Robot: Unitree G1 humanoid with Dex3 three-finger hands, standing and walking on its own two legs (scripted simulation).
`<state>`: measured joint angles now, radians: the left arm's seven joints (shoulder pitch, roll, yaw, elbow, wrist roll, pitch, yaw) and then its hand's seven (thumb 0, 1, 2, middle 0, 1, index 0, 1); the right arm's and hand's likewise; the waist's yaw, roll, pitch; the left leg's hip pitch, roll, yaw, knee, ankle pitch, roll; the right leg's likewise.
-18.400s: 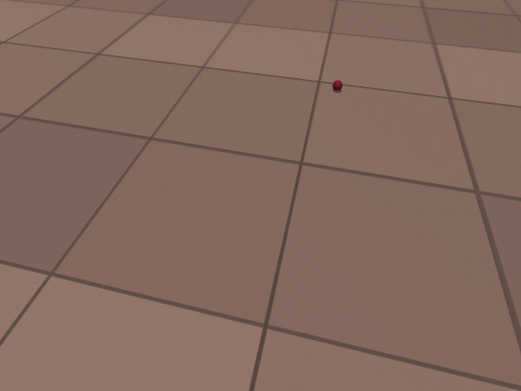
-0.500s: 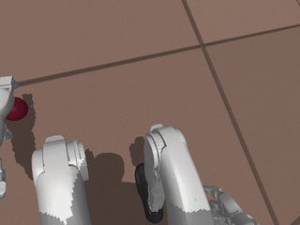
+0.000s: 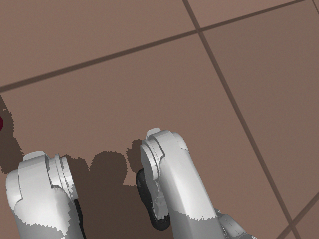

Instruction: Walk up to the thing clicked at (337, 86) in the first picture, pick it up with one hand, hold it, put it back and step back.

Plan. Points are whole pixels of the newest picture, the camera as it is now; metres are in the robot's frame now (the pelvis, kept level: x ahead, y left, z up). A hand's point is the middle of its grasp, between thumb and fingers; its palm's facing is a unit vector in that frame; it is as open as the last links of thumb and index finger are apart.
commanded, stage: rest palm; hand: left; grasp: from above
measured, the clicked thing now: out of the picture +0.41 +0.33 -0.27
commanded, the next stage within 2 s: close in 0.68 s
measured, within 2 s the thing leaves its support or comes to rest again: neither
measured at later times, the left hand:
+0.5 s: hand out of the picture +0.40 +0.32 -0.24, palm faces -0.40 -0.16 -0.90, open 14.1 cm
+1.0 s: hand out of the picture +0.39 +0.32 -0.25, palm faces -0.41 -0.16 -0.90, open 13.4 cm
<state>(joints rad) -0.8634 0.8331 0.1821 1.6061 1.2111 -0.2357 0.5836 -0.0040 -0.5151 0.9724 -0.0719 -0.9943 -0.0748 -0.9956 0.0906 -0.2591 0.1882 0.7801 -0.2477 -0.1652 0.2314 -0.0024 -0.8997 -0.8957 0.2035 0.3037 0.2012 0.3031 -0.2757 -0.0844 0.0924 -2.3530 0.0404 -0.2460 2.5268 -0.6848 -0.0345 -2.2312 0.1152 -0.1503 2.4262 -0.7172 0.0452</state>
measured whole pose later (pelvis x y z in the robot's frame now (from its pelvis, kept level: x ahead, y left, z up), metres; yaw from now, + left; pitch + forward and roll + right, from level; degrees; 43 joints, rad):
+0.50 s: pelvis +0.00 +0.00 +0.00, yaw -1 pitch +26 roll -12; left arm -0.90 0.84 0.14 1.70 1.23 -0.20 0.71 0.00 -0.50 0.96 -0.08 -0.99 -0.08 -0.99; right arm 0.02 -0.31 0.21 0.78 -0.27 -0.25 0.28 0.00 -0.90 -0.90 0.20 0.30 0.20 0.30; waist -0.30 -0.13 0.11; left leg -2.34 0.04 -0.27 2.55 -0.69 -0.03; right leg -2.21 0.13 -0.17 2.42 -0.71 0.05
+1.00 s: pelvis -0.01 +0.01 +0.00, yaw -2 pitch +24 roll -13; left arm -0.88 0.89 0.11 1.71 1.25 -0.25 0.74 0.00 -0.38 0.88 -0.12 -1.02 -0.15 -0.99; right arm 0.04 -0.31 0.25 0.78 -0.30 -0.28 0.30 0.00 -0.89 -0.89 0.20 0.30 0.20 0.30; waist -0.30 -0.15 0.14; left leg -2.33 0.04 -0.30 2.56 -0.69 -0.03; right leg -2.18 0.13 -0.19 2.42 -0.71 0.06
